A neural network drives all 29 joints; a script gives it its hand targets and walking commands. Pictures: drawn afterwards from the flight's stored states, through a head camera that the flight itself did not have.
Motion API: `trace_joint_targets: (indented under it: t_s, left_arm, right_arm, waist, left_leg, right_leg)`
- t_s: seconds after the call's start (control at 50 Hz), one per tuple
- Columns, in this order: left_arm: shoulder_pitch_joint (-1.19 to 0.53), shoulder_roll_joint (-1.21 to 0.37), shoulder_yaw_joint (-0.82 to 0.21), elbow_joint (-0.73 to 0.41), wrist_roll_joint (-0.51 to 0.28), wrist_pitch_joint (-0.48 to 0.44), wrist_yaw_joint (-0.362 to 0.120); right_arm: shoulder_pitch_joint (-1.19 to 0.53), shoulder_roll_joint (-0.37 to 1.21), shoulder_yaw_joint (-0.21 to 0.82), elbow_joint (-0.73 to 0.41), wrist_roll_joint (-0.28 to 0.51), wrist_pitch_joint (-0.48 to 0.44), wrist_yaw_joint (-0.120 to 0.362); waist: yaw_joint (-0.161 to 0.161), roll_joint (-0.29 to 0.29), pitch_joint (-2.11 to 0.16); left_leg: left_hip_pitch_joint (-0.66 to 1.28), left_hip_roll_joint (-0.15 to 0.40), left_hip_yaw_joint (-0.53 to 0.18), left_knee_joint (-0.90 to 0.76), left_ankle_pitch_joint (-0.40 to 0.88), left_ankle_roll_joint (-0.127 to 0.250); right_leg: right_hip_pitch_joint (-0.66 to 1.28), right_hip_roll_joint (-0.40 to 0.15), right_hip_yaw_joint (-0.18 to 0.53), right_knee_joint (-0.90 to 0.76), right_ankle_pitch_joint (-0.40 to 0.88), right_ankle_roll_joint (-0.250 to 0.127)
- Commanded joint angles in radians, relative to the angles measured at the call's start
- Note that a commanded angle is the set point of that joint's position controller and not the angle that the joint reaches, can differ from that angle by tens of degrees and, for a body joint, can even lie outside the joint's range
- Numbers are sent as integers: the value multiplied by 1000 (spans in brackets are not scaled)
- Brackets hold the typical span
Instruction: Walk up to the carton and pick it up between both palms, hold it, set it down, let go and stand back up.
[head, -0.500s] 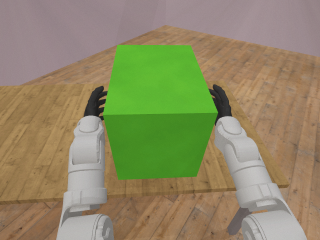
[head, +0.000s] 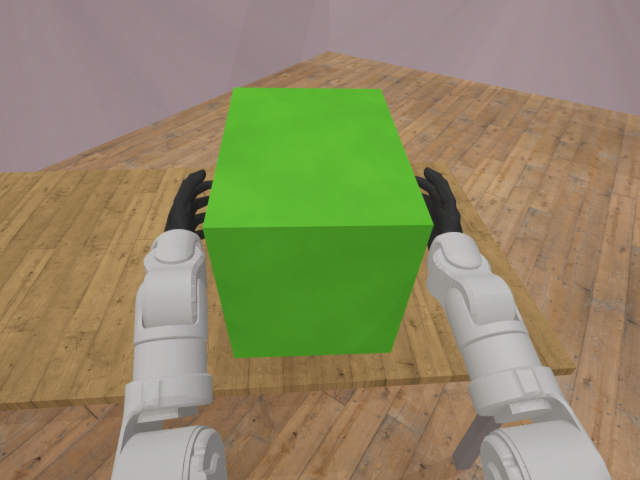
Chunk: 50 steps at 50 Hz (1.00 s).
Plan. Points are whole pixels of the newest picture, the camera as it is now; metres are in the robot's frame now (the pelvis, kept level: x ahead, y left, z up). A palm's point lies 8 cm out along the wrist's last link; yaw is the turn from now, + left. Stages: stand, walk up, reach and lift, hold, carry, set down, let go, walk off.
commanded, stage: hold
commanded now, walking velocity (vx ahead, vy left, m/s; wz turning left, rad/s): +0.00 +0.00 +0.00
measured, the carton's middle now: (310, 217) +0.44 +0.01 +0.14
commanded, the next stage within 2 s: none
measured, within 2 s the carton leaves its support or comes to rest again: neither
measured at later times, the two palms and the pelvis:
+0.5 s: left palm (183, 234) +0.36 +0.17 +0.18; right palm (440, 233) +0.35 -0.14 +0.18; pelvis +0.00 +0.00 +0.00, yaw +0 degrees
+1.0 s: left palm (183, 234) +0.36 +0.17 +0.18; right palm (441, 232) +0.35 -0.14 +0.18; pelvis +0.00 +0.00 +0.00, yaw +0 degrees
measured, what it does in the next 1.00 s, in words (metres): stands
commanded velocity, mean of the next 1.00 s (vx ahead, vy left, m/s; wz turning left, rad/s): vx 0.00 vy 0.00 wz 0.00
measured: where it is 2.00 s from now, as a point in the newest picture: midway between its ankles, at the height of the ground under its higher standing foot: outside the picture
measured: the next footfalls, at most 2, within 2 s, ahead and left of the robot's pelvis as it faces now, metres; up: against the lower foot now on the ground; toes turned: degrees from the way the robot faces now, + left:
none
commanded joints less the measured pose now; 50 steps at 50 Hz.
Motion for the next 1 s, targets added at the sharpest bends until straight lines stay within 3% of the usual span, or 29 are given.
trace_joint_targets:
  t_s: [0.0,0.98]
  left_arm:
    - [-690,-566,-513,-189,-191,-76,-160]
    - [-671,-547,-498,-212,-181,-53,-172]
  right_arm:
    - [-753,538,359,-359,87,-107,121]
    - [-733,528,354,-371,80,-97,122]
  waist:
    - [-8,86,-411]
    - [-9,80,-397]
  left_leg:
    - [130,-48,8,-15,223,-33]
    - [126,-46,16,-23,208,-29]
  right_leg:
    - [86,44,10,-15,160,49]
    - [97,41,7,-17,154,47]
